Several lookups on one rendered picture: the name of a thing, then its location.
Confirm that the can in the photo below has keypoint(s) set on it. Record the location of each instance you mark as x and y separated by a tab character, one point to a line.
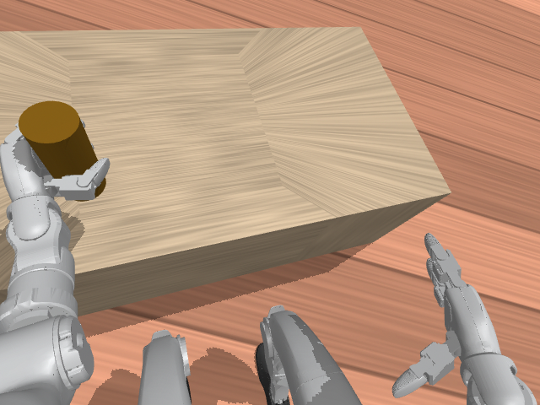
56	134

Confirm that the right robot foot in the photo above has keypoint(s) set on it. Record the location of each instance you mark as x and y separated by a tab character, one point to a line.
264	376

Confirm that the left robot hand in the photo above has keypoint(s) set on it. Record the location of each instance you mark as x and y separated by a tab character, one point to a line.
25	175

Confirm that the right robot arm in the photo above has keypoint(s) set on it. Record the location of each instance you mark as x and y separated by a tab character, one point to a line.
491	380

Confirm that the right robot hand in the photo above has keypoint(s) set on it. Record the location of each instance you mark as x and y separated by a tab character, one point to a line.
469	328

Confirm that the left robot arm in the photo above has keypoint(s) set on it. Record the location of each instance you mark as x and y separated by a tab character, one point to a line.
44	354

